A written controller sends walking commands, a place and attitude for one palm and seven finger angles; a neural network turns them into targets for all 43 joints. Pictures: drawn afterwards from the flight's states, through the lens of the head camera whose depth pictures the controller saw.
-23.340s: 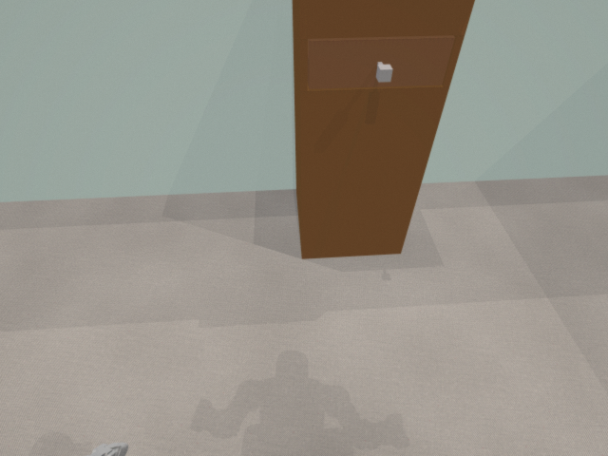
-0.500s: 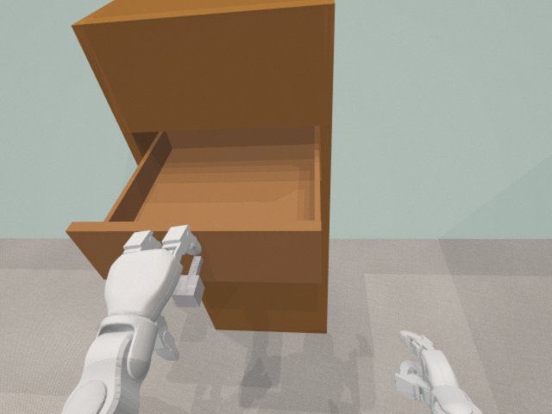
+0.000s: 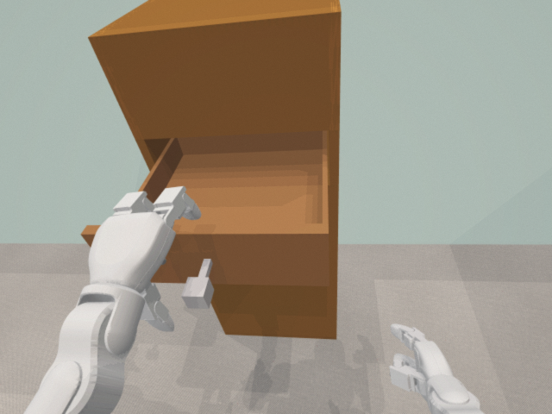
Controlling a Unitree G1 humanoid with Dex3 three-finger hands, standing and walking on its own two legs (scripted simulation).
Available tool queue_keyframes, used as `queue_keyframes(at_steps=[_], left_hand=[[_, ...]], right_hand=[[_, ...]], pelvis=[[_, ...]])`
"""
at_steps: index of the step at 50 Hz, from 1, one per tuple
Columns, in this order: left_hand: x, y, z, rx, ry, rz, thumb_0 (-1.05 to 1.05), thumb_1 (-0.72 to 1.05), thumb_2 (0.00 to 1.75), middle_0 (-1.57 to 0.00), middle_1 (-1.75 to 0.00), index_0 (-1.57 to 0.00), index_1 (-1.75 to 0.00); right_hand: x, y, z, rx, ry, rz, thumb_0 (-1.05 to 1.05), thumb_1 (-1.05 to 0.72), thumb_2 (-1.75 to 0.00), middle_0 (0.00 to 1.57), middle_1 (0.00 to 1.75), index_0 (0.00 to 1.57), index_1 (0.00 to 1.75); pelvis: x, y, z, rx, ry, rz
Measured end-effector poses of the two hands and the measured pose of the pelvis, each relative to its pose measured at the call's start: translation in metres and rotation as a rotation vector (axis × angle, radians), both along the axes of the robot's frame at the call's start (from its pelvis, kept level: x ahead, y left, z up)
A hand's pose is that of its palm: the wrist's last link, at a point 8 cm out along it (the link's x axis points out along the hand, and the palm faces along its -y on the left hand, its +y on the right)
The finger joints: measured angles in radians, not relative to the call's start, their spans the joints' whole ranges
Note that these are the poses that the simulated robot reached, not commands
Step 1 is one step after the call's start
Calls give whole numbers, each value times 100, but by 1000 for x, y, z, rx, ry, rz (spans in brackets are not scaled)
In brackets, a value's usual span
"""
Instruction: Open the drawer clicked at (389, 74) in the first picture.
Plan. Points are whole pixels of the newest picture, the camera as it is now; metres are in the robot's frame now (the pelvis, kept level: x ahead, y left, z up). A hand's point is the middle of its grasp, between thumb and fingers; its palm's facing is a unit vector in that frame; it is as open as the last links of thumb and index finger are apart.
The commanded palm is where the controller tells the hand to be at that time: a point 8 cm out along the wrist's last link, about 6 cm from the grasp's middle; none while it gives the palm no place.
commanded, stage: lift the hand off the handle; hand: left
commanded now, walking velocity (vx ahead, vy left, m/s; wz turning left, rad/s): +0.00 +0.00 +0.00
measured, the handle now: (201, 282) +0.28 +0.18 +0.06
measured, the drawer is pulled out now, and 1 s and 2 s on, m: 0.27 0.27 0.27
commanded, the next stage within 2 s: draw the hand back to the body in 0.38 s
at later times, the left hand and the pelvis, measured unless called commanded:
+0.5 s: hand (153, 233) +0.26 +0.20 +0.19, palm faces +0.20 -0.12 -0.97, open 13.8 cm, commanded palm +0.21 +0.19 +0.26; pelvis -0.02 -0.01 +0.00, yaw +0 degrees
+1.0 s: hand (121, 262) +0.22 +0.22 +0.18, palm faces +0.17 -0.09 -0.98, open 13.8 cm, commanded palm +0.17 +0.22 +0.25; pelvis -0.01 -0.01 +0.00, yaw +1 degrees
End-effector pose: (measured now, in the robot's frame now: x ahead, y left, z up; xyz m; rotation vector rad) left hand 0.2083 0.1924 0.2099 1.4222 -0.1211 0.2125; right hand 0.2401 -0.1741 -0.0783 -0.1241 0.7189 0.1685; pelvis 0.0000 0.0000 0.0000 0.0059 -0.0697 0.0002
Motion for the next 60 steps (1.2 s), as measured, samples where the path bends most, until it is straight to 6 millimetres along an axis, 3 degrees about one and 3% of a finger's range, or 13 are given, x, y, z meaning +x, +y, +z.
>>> queue_keyframes(at_steps=[17,23,31,39,44,49,55,60], left_hand=[[15,1,44,36,-55,-12,0,-49,30,-32,-120,-32,-120],[20,11,35,10,0,35,0,-49,30,-32,-120,-32,-120],[17,0,25,43,32,-22,0,-49,30,-32,-120,-32,-120],[6,19,38,43,-15,36,0,-49,30,-32,-120,-32,-120],[-5,32,30,24,33,88,0,-49,30,-32,-120,-32,-120],[-17,32,22,23,63,69,0,-49,30,-32,-120,-32,-120],[-29,35,32,66,2,45,0,-49,30,-33,-120,-32,-120],[-38,42,33,-606,-227,-186,0,-46,31,-32,-118,-32,-118]], right_hand=[[-12,-7,0,25,-9,-10,1,-91,-90,20,30,20,30],[-20,-18,-5,12,9,-27,1,-91,-90,20,30,20,30],[-22,-27,-10,-16,16,-44,1,-91,-90,20,30,20,30],[-15,-23,-9,9,1,-37,1,-91,-90,20,30,20,30],[-9,-19,-7,11,-9,-22,1,-91,-90,20,30,20,30],[-2,-15,-4,-13,-27,-7,1,-91,-90,20,30,20,30],[1,-10,1,-28,-46,3,1,-91,-90,20,30,20,30],[-11,-7,12,-38,-130,-37,1,-91,-90,20,30,20,30]], pelvis=[[-13,-7,-1,7,-4,0],[-16,-10,-1,9,5,0],[-12,-10,-3,9,9,1],[-8,-11,-3,9,12,1],[-7,-10,-3,7,16,7],[-6,-8,-3,2,15,18],[-4,-5,-3,-1,11,22],[-4,-7,-2,-12,-1,19]])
